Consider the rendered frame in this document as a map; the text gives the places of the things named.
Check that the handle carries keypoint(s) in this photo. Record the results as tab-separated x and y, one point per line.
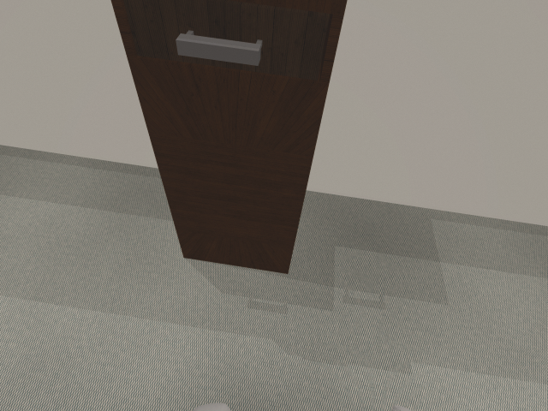
190	45

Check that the cabinet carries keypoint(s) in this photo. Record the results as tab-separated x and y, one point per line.
234	148

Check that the drawer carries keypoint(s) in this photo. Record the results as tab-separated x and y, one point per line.
293	39

